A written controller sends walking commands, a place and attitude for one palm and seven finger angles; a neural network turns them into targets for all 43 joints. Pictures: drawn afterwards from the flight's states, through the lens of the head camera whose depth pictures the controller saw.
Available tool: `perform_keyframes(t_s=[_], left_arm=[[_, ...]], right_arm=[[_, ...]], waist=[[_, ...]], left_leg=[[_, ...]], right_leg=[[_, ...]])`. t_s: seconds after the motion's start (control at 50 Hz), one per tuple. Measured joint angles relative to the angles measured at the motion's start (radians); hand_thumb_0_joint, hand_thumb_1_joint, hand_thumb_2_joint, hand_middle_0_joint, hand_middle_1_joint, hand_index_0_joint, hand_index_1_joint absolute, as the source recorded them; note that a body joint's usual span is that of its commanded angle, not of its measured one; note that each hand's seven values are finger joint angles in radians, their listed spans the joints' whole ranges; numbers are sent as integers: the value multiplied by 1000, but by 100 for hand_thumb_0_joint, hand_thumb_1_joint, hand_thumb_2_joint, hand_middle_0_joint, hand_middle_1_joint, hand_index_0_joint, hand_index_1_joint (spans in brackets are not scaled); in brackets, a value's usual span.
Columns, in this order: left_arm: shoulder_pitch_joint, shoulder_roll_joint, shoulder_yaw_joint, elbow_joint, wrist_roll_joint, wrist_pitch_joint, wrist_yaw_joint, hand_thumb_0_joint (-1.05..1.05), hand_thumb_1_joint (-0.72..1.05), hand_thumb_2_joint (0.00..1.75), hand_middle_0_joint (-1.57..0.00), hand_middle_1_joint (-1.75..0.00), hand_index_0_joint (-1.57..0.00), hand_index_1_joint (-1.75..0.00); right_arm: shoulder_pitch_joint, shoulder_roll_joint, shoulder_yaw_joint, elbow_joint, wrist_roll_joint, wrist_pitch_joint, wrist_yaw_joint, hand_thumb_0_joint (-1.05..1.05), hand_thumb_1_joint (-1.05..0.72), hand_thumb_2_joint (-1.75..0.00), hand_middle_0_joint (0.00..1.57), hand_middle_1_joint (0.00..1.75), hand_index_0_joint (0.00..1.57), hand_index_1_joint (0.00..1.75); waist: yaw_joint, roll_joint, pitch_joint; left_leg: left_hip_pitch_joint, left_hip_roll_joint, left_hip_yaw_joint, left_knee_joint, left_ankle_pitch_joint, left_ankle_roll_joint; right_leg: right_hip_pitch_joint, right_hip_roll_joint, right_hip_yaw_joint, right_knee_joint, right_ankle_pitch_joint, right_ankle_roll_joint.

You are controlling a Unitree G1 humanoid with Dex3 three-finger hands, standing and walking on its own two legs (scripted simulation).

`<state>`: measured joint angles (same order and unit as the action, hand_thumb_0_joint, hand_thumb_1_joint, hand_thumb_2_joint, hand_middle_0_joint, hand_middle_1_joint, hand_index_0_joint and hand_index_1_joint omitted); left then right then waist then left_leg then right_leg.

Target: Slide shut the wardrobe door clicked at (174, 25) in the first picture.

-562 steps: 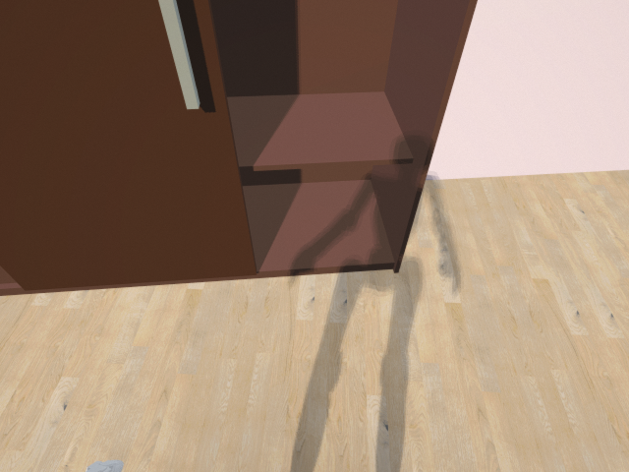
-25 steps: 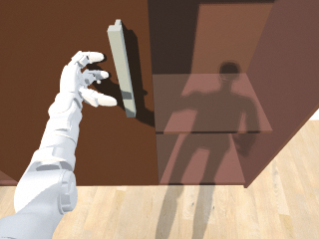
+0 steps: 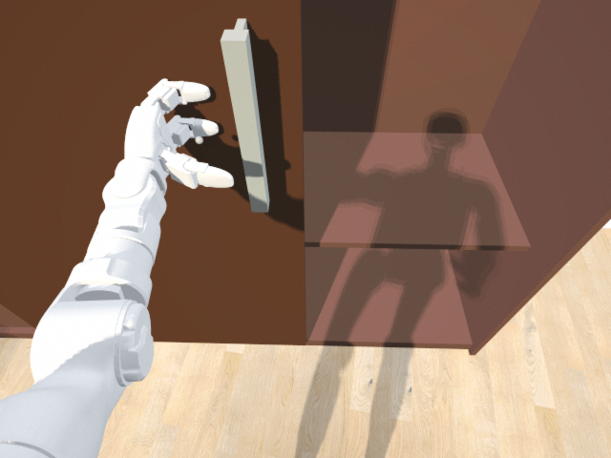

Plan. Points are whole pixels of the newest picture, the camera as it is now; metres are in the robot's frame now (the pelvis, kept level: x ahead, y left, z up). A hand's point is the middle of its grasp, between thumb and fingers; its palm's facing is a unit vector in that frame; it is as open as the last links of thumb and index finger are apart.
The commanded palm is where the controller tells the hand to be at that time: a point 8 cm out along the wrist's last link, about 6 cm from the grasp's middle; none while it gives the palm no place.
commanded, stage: move the hooked fingers beside the handle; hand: left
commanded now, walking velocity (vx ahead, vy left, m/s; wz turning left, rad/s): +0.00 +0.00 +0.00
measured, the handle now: (252, 129) +0.51 +0.07 +0.16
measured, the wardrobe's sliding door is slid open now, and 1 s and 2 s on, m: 0.55 0.55 0.55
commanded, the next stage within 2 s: none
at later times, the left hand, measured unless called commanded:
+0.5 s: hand (195, 139) +0.47 +0.14 +0.17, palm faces -0.04 -1.00 -0.03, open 13.5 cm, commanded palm +0.49 +0.19 +0.14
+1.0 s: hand (195, 139) +0.47 +0.14 +0.17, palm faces -0.03 -1.00 -0.03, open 13.4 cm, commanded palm +0.50 +0.19 +0.14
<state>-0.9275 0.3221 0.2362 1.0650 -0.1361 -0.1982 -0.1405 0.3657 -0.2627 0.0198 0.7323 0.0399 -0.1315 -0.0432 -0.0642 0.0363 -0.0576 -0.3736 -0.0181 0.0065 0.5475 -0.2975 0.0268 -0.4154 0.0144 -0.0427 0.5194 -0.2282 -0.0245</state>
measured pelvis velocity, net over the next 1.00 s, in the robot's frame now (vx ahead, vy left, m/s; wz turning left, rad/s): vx -0.04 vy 0.00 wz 0.00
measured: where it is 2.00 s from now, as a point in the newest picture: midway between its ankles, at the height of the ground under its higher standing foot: outside the picture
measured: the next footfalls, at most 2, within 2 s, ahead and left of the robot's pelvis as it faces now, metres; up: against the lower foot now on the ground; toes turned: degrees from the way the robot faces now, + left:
none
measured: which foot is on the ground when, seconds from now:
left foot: down 0.00-1.00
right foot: down 0.00-1.00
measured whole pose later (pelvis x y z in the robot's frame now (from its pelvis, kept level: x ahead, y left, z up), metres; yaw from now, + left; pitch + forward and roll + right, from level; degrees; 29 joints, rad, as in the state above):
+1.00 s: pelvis -0.04 +0.00 -0.02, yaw +0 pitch +12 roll -1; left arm -1.10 0.45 0.23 1.19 -0.13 -0.18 -0.15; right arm 0.44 -0.29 0.04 0.71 0.05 -0.17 -0.05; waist -0.13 0.03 -0.07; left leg -0.61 -0.01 0.01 0.70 -0.30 0.03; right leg -0.64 0.01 -0.04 0.64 -0.21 -0.02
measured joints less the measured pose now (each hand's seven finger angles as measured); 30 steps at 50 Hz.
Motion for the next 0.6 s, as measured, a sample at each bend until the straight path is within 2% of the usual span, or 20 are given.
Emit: perform_keyframes(t_s=[0.42,0.6], left_arm=[[-128,69,-6,123,9,-20,-23,-1,-50,30,-46,-122,-39,-123],[-162,114,4,146,9,-10,-44,-1,-50,30,-48,-122,-41,-122]], right_arm=[[48,-19,10,-8,0,-2,-2,1,-90,-90,20,30,20,30],[65,-29,17,-14,9,-12,-5,1,-90,-90,20,30,20,30]], waist=[[-34,-12,-8],[-55,-13,-12]], left_leg=[[-136,-2,-11,87,-1,0],[-192,4,-7,123,-3,0]], right_leg=[[-123,-5,-14,67,6,0],[-174,0,-11,90,13,1]])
